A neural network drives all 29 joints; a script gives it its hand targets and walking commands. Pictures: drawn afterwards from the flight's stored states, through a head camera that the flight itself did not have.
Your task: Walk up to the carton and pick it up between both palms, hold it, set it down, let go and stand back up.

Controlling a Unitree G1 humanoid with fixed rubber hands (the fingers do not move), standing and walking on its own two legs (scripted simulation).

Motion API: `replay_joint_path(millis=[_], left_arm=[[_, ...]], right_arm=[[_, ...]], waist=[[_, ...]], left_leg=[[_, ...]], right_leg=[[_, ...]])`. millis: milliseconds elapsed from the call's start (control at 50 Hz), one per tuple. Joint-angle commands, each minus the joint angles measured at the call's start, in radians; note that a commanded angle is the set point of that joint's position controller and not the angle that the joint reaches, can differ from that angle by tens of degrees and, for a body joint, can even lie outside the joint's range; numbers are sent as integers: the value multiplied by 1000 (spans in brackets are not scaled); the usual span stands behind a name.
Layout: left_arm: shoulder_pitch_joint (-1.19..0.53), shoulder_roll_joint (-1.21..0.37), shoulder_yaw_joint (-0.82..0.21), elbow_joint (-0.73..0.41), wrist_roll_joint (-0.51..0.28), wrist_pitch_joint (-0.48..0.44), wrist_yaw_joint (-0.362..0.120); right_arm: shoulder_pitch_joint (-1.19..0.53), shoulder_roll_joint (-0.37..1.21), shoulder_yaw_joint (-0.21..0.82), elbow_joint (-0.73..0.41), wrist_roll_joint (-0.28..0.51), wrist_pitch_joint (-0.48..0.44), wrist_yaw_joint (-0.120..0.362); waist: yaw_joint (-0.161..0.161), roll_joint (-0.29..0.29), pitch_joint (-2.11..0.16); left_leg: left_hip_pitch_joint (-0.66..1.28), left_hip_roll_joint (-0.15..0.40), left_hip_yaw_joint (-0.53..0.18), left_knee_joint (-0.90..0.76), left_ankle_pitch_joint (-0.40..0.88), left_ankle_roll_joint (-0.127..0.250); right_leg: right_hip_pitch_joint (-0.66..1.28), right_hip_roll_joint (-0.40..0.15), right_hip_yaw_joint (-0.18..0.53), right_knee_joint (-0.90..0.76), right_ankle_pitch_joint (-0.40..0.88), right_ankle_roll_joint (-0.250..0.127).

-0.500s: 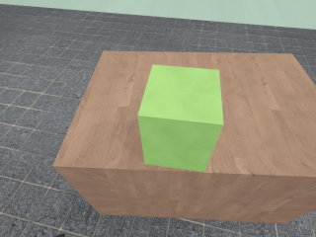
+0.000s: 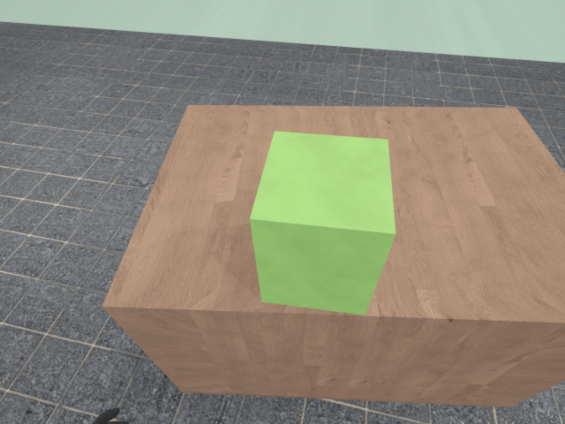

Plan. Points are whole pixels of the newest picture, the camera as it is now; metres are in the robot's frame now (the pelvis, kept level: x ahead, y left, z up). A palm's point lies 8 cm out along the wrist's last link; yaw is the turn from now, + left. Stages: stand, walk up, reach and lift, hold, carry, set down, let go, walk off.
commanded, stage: walk up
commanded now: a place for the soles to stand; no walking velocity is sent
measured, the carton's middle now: (321, 225) +0.47 -0.03 -0.01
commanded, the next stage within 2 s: reach and lift in 0.30 s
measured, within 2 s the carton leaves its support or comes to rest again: neither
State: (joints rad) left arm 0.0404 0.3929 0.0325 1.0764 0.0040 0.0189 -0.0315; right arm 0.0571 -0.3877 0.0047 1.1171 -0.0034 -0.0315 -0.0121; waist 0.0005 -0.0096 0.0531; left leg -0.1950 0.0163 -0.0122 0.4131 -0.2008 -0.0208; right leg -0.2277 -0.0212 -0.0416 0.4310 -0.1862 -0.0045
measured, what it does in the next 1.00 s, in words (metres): stands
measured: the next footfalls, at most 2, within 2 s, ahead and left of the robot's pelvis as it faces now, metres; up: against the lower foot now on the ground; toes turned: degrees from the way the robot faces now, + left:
none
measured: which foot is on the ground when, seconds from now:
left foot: down 0.00-1.00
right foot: down 0.00-1.00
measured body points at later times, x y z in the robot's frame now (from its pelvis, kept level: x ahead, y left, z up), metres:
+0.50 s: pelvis -0.01 -0.01 -0.03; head +0.04 +0.00 +0.42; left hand +0.18 +0.27 -0.12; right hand +0.15 -0.30 -0.13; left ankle +0.01 +0.14 -0.74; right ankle +0.03 -0.12 -0.74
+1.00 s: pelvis +0.03 +0.00 +0.00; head +0.04 +0.01 +0.45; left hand +0.20 +0.26 -0.08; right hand +0.17 -0.27 -0.08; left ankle +0.01 +0.14 -0.74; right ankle +0.03 -0.12 -0.74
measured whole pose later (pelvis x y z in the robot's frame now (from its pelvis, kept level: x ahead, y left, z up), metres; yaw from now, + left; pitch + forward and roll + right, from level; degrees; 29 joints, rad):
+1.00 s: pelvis +0.03 +0.00 +0.00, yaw -2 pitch -4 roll +0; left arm 0.23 0.26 0.05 0.36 0.03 0.34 0.03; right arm 0.22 -0.25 -0.08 0.66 -0.01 -0.12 0.06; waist 0.00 -0.02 0.08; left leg -0.10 0.05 0.04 0.44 -0.28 -0.03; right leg -0.13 0.00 -0.01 0.44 -0.24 0.00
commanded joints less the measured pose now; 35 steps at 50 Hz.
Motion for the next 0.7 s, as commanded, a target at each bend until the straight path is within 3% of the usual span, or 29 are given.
replay_joint_path(millis=[0,20,60,80,100,120,140,160,180,220,280,300,320,340,360,380,400,420,440,460,500,540,580,600,620,640,660,680], left_arm=[[-44,200,41,-65,4,-18,9],[-45,193,33,-53,2,-16,7],[-51,195,35,-58,3,-18,8],[-35,194,38,-42,6,-13,8],[-38,189,34,-44,9,-16,5],[-38,190,39,-38,8,-13,3],[0,183,37,-52,9,-15,6],[-18,200,46,-50,12,-15,6],[-33,207,43,-55,0,-15,9],[-50,183,37,-57,6,-19,7],[-20,197,42,-59,10,-20,7],[-371,189,13,-410,-25,172,66],[-285,139,7,-543,-39,312,77],[-234,125,10,-550,-1,391,67],[-178,108,10,-599,45,442,53],[-144,107,26,-654,75,464,48],[-137,102,19,-712,85,494,43],[-99,94,27,-710,101,515,42],[-62,84,44,-715,120,527,40],[-42,96,57,-739,113,511,32],[13,109,111,-738,113,501,31],[4,105,112,-734,137,497,39],[16,108,133,-740,141,481,50],[-1,91,108,-756,122,481,52],[-13,76,98,-774,100,477,52],[-22,78,109,-800,88,467,60],[-12,47,82,-808,75,459,62],[17,55,102,-769,77,454,58]], right_arm=[[-34,-212,-40,-46,-3,-11,-7],[-30,-201,-38,-48,-3,-9,-10],[-20,-225,-46,-45,-4,-12,-7],[-37,-225,-44,-43,-1,-11,-9],[-27,-230,-52,-56,-1,-11,-11],[-11,-234,-59,-52,-1,-11,-10],[-33,-226,-52,-73,-11,-11,-12],[-33,-226,-56,-57,-5,-10,-9],[-30,-205,-51,-71,1,-6,-5],[-18,-214,-51,-55,-3,-5,-11],[-23,-207,-54,-76,1,-3,-10],[-322,-29,-175,-150,-128,-154,42],[-252,-75,-183,-150,-135,-130,79],[-214,-114,-199,-182,-109,-120,83],[-146,-142,-211,-181,-94,-103,77],[-104,-152,-207,-206,-77,-105,77],[-66,-160,-192,-223,-62,-90,75],[-43,-173,-189,-192,-62,-82,73],[-16,-178,-189,-215,-54,-82,74],[28,-170,-181,-258,-46,-88,63],[23,-142,-141,-363,-19,-78,52],[7,-132,-136,-352,-15,-77,49],[10,-130,-128,-388,-10,-78,51],[18,-109,-124,-424,10,-76,60],[25,-98,-129,-448,0,-66,60],[26,-84,-128,-481,-6,-68,66],[20,-96,-142,-469,-11,-67,69],[32,-70,-122,-485,-9,-61,67]], waist=[[3,-29,-104],[-4,-6,-49],[-10,42,-122],[6,23,-103],[-3,-25,-110],[-6,-6,-113],[22,39,-112],[4,32,-123],[7,23,-121],[-2,52,-107],[2,-16,-120],[-10,20,-108],[-46,60,-66],[-57,17,-21],[-67,-42,-59],[-51,-48,-82],[-61,-3,-110],[-53,15,-103],[-35,0,-124],[-45,-38,-105],[-3,-61,-150],[6,-9,-101],[11,4,-78],[10,38,-48],[0,13,-59],[11,23,-65],[1,27,-78],[19,-6,-59]], left_leg=[[-34,105,-67,-68,76,52],[-24,88,-57,-70,68,51],[-5,109,-93,-87,54,66],[-19,121,-97,-96,40,66],[-12,133,-100,-80,39,79],[-2,136,-114,-96,50,75],[-14,134,-105,-97,59,77],[-19,126,-82,-77,76,74],[9,105,-75,-50,68,60],[-12,113,-76,-85,73,53],[17,111,-74,-66,93,50],[-111,-3,130,102,-264,-29],[-182,42,93,131,-246,4],[-137,38,90,165,-228,9],[-105,26,97,200,-221,24],[-43,24,92,222,-211,17],[-40,25,108,227,-184,3],[-84,30,118,200,-132,9],[-73,35,112,193,-75,10],[-30,9,113,172,-63,16],[-36,-12,124,158,6,5],[-30,-18,125,120,-36,-7],[-30,-24,121,105,-9,-3],[-46,-26,113,80,-41,-10],[-30,-35,119,79,-52,-10],[-37,-26,123,67,-40,-7],[-8,-15,115,51,-6,-8],[1,-34,127,46,-18,0]], right_leg=[[75,-115,88,-102,-18,-28],[16,-111,124,-128,-19,-39],[69,-101,92,-65,43,-35],[68,-95,81,-59,17,-31],[55,-94,81,-67,15,-29],[55,-85,95,-71,-9,-25],[74,-94,80,-81,9,-30],[88,-104,98,-79,22,-31],[50,-115,117,-92,-12,-33],[83,-114,114,-109,27,-30],[71,-110,106,-115,41,-23],[-84,12,-19,60,-319,-25],[-60,8,-30,120,-303,-47],[-80,16,-37,123,-210,-38],[-65,15,-34,138,-192,-49],[-93,8,-41,138,-209,-70],[-83,3,-34,154,-154,-69],[-8,22,-42,172,-39,-50],[49,38,-46,175,40,-53],[43,38,-31,148,59,-34],[131,43,-22,124,142,-11],[123,38,-8,86,107,-10],[144,34,-4,71,114,-8],[125,28,5,51,79,-15],[92,31,9,43,69,-13],[115,31,9,43,80,-5],[118,39,-5,36,109,-11],[97,37,6,14,112,1]])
